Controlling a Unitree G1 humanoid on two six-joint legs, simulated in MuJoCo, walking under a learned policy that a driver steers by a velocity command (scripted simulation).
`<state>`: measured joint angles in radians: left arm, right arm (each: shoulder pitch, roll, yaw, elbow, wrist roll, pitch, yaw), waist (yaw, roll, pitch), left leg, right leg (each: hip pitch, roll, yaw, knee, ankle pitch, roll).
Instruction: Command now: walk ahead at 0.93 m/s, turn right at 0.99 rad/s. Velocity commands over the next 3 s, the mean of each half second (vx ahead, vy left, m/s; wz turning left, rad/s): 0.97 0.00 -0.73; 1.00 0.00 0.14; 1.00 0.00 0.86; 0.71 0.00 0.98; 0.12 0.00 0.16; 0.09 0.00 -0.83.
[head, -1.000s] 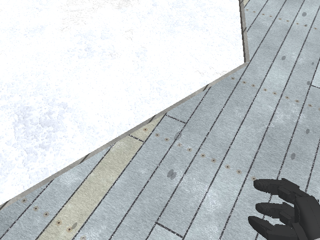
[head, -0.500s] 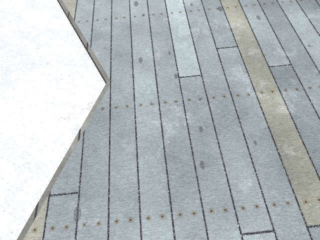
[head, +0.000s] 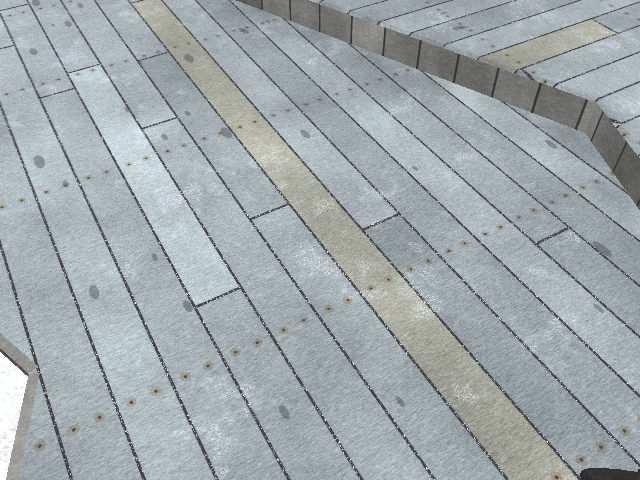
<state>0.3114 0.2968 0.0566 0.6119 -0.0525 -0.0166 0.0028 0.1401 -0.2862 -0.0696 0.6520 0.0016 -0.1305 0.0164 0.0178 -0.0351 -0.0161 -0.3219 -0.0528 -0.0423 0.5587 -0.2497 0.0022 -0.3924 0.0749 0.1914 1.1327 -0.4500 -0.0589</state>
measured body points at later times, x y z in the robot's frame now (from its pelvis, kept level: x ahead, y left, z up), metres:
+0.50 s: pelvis +0.35 -0.08 -0.02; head +0.38 -0.08 +0.43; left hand +0.62 +0.08 -0.10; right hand +0.24 -0.32 -0.15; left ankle +0.16 +0.13 -0.59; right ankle +0.40 -0.15 -0.73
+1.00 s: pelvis +0.82 -0.20 -0.02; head +0.85 -0.22 +0.43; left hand +0.98 +0.03 -0.13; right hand +0.87 -0.50 -0.13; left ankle +0.93 -0.18 -0.73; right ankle +0.58 -0.27 -0.59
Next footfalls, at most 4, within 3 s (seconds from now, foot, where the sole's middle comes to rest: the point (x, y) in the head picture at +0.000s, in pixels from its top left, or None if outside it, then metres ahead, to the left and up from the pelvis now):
0.42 right None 0.44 -0.17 -0.76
0.88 left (418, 307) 0.97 -0.20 -0.76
1.34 right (501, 208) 1.33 -0.47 -0.76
1.80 left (377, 133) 1.68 -0.13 -0.76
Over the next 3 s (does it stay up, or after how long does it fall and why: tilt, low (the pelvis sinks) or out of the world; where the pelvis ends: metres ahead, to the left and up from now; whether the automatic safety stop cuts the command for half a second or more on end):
stays up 1.80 -0.15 0.01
